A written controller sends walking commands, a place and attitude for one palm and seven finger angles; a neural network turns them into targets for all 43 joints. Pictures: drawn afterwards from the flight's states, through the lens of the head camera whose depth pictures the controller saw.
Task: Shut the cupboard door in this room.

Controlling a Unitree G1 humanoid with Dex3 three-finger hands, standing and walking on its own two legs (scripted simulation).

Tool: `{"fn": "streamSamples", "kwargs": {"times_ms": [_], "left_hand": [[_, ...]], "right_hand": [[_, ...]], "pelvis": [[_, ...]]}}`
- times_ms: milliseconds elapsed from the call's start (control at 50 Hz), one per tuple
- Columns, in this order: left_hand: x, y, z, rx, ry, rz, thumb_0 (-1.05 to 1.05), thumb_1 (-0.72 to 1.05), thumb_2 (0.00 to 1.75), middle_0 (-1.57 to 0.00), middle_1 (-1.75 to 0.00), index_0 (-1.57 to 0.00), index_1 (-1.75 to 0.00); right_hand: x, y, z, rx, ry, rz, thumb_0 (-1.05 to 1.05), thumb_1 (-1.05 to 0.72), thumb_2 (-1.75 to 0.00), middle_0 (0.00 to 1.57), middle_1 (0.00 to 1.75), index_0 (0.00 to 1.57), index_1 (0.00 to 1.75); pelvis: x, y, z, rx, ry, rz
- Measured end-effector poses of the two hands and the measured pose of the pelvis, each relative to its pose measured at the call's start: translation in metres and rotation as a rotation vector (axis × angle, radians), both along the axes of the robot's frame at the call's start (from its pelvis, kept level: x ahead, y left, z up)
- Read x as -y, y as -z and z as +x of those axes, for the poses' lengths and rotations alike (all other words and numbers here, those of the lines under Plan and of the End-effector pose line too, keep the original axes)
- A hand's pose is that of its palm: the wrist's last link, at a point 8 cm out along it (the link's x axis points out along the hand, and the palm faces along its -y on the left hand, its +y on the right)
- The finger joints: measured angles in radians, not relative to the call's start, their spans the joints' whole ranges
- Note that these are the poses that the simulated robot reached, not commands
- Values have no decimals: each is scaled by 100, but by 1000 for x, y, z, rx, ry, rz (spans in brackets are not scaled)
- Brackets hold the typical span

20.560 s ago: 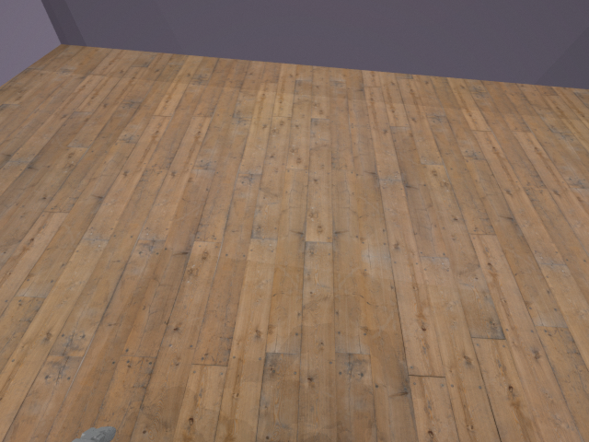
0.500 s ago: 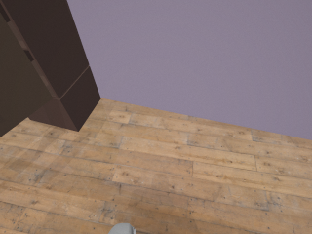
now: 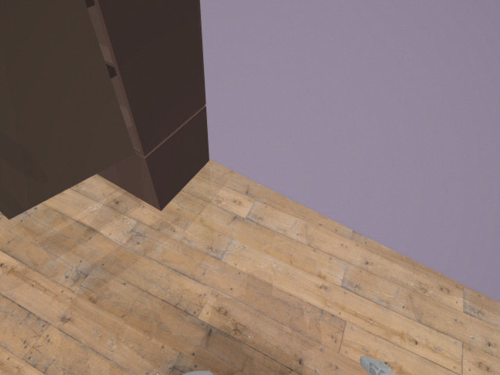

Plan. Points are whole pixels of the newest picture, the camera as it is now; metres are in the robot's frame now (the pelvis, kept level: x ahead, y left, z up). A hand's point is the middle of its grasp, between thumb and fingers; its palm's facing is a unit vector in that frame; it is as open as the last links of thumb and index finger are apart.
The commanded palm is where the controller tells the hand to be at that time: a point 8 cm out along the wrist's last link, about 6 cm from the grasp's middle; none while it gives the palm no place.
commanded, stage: turn to face it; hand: left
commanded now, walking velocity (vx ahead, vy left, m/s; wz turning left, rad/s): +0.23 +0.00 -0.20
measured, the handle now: out of the picture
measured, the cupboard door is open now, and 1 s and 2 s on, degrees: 75 75 75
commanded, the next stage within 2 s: take the last steps up to it in 1.46 s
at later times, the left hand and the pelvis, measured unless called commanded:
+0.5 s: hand (179, 307) +0.24 +0.16 -0.15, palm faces +0.16 -0.96 -0.24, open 7.4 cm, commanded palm none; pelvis +0.14 -0.04 +0.00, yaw +12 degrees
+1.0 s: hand out of the picture +0.07 +0.23 -0.17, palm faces +0.53 -0.81 -0.25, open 7.4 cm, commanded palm none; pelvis +0.14 +0.01 +0.01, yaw +29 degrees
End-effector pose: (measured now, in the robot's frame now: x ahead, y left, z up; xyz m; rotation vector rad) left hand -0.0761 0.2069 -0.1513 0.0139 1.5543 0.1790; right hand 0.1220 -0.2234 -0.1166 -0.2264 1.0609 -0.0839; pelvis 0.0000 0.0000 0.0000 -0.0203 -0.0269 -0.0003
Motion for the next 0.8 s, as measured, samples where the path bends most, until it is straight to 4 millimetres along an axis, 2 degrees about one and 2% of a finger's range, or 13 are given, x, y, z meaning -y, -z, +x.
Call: {"fn": "streamSamples", "kwargs": {"times_ms": [40, 120, 200, 300, 400, 440, 480, 620, 720, 800], "left_hand": [[-12, -3, 44, 81, 18, 20, 1, 91, 90, -20, -30, -20, -30], [-28, -11, 129, 232, 52, 56, 1, 91, 90, -19, -30, -20, -30], [-33, -20, 200, 351, 62, 83, 1, 91, 90, -19, -30, -19, -30], [-27, -30, 266, 435, 71, 112, 0, 91, 90, -19, -30, -19, -30], [-12, -33, 309, 482, 80, 148, 1, 91, 90, -19, -30, -20, -30], [-6, -33, 314, 496, 74, 167, 1, 91, 90, -20, -30, -20, -30], [-1, -36, 307, 491, 48, 177, 0, 91, 90, -20, -30, -20, -30], [4, -35, 250, 367, -89, 189, 1, 90, 90, -20, -30, -20, -30], [-9, -27, 202, 289, -198, 197, 1, 91, 90, -20, -30, -20, -30], [-27, -13, 164, 241, -285, 197, 1, 91, 90, -20, -30, -20, -30]], "right_hand": [[-3, -2, -6, -33, 34, 1, 0, -91, -90, 20, 30, 20, 30], [11, -8, -13, -86, 96, -37, -2, -95, -90, 21, 30, 20, 30], [16, -4, -29, -204, 110, -40, -1, -94, -90, 21, 30, 20, 30], [20, 6, -43, -347, 124, -13, 0, -92, -90, 20, 30, 20, 30], [33, 26, -34, -443, 125, 22, 1, -91, -90, 21, 30, 20, 30], [41, 35, -20, -456, 107, 30, 1, -91, -90, 21, 30, 20, 30], [48, 36, 1, -443, 74, 26, 1, -91, -90, 21, 30, 20, 30], [55, 26, 105, -294, -78, -3, 1, -91, -90, 20, 30, 20, 30], [38, 10, 174, -183, -202, -46, 1, -91, -90, 20, 30, 20, 30], [7, -1, 219, -103, -313, -88, 1, -91, -90, 20, 30, 20, 30]], "pelvis": [[-3, -6, 14, 2, -5, 0], [-6, -13, 41, 3, -11, 6], [-2, -14, 66, 0, -43, 9], [10, -11, 94, -10, -88, 18], [29, 1, 124, -24, -137, 33], [35, 6, 131, -20, -164, 25], [39, 4, 134, -9, -195, 28], [41, -5, 144, -4, -284, 37], [33, -5, 147, -10, -348, 31], [19, 1, 145, -16, -405, 13]]}}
